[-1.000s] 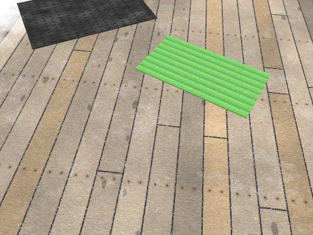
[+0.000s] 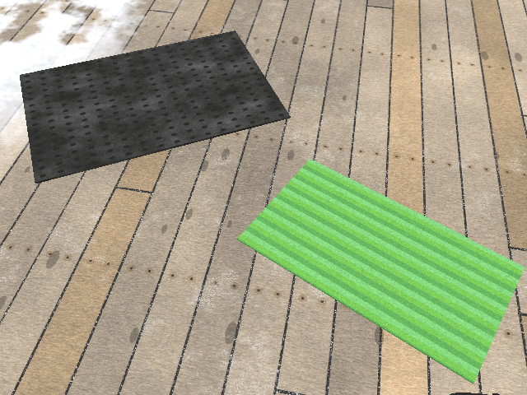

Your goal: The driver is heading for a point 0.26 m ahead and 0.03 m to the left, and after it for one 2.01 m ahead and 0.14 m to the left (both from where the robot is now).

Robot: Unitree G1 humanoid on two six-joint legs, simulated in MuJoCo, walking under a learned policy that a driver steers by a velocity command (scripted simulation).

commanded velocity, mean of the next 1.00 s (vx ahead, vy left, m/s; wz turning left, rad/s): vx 0.50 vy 0.00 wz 0.00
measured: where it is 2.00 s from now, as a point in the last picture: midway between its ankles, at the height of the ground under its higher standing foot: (287, 182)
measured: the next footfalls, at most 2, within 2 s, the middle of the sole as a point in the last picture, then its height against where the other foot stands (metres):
right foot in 0.56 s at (336, 392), level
left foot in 1.12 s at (245, 276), level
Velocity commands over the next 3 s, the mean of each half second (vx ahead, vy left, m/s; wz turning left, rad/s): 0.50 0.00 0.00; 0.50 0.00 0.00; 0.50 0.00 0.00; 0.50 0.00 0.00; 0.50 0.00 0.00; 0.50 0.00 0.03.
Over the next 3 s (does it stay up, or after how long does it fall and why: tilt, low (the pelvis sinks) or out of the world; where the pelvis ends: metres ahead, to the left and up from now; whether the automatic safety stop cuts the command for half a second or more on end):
stays up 1.67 -0.05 0.02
